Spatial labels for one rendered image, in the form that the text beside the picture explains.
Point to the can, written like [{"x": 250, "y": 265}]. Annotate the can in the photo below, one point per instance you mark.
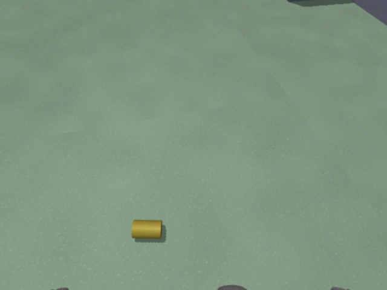
[{"x": 146, "y": 229}]

